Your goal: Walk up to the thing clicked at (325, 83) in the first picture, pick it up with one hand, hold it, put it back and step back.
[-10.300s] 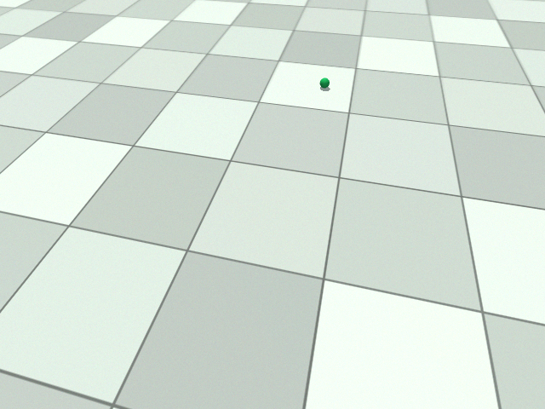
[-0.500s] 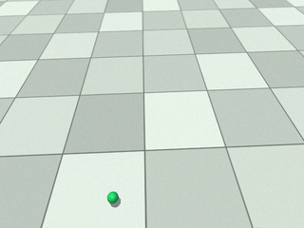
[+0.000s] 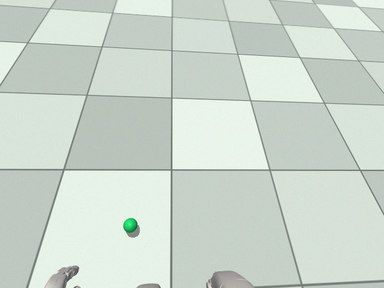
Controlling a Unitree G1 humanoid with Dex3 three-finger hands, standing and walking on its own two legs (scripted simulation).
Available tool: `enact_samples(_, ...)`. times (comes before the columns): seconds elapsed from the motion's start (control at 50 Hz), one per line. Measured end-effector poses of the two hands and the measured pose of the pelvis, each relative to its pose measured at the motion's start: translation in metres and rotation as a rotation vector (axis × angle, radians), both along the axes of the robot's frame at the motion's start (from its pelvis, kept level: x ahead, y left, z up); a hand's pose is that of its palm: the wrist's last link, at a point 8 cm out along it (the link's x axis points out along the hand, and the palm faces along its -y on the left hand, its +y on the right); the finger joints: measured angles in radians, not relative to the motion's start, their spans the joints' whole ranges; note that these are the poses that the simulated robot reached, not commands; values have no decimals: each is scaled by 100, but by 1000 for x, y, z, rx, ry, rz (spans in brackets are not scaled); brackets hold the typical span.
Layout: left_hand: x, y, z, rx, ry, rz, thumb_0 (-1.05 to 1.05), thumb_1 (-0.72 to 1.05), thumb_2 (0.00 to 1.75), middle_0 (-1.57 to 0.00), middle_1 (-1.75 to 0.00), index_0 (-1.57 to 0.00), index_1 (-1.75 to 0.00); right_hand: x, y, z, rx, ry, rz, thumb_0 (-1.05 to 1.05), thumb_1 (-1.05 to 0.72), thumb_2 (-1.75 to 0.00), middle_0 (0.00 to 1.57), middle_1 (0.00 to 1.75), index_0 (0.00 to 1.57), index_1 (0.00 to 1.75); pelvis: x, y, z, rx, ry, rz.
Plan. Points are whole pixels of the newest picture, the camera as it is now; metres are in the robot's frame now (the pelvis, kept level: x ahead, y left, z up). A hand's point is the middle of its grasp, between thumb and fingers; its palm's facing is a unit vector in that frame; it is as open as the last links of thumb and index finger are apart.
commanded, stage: walk up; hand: left
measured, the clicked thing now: (130, 225) +0.43 +0.25 -0.73
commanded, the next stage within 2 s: stand in 1.48 s
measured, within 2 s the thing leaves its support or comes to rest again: neither
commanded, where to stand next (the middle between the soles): +0.05 -0.02 m, yaw -1 degrees
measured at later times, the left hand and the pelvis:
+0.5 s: hand out of the picture +0.09 +0.22 -0.14, palm faces -0.02 -0.94 -0.34, open 7.4 cm; pelvis -0.01 -0.03 +0.01, yaw -2 degrees
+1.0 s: hand out of the picture +0.10 +0.21 -0.14, palm faces -0.05 -0.94 -0.33, open 7.4 cm; pelvis +0.00 -0.03 +0.01, yaw -3 degrees
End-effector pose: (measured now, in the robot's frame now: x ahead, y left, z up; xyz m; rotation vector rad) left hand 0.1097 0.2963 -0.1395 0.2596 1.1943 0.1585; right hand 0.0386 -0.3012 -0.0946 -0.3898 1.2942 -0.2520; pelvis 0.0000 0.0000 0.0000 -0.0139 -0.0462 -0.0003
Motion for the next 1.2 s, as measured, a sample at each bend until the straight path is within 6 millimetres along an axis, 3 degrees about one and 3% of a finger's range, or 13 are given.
enact_samples(0.1,-21,-5,5,7,53,-19,0,90,90,-21,-30,-20,-30,1,3,0,22,-44,-8,0,-90,-90,21,30,21,30,-5,-2,5,-5,4,-31)
enact_samples(0.3,-46,-19,30,88,44,-35,0,90,90,-21,-30,-20,-30,8,-22,-19,80,-137,-40,0,-91,-90,20,30,21,30,-15,-21,4,8,-23,-51)
enact_samples(0.44,-37,-28,39,76,-18,-15,0,90,90,-21,-30,-20,-30,5,-28,-17,98,-127,-21,0,-91,-90,20,30,21,30,-11,-29,8,18,-22,-40)
enact_samples(0.72,-19,-44,30,34,-4,-34,0,90,90,-21,-30,-21,-30,5,-40,-5,56,-93,-39,0,-91,-90,20,30,21,30,-3,-35,12,14,1,-48)
enact_samples(1.0,-15,-37,32,55,12,-30,0,90,90,-21,-30,-20,-30,24,-32,-7,76,-121,-37,0,-91,-90,20,30,21,30,3,-32,13,14,4,-57)
enact_samples(1.2,-18,-34,35,63,12,-25,0,90,90,-21,-30,-20,-30,25,-27,-9,87,-124,-37,0,-91,-90,20,30,21,30,2,-31,13,16,-1,-58)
